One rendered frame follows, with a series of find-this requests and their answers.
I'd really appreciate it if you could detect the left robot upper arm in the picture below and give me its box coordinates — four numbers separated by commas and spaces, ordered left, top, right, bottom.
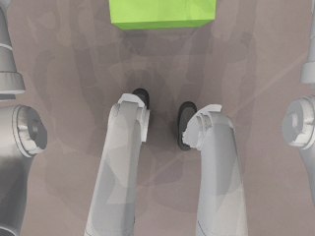
0, 104, 48, 236

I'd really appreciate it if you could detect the robot right foot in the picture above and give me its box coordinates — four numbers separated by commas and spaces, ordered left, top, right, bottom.
177, 101, 197, 151

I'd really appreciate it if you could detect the robot right forearm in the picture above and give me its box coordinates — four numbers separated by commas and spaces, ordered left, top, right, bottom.
299, 0, 315, 89

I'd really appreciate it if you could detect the robot left shin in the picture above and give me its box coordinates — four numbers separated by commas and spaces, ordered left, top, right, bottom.
107, 93, 145, 127

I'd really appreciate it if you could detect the carton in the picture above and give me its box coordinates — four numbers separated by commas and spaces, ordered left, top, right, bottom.
108, 0, 217, 30

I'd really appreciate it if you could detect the robot left forearm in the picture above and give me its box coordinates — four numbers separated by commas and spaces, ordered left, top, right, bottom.
0, 0, 26, 102

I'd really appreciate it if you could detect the right robot upper arm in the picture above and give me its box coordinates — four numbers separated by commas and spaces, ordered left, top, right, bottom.
282, 94, 315, 207

